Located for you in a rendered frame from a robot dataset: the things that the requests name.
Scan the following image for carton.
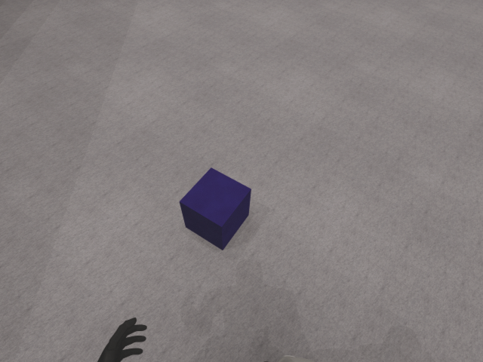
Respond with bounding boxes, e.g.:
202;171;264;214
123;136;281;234
180;168;251;250

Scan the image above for left robot hand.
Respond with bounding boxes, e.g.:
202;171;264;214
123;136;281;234
98;318;147;362

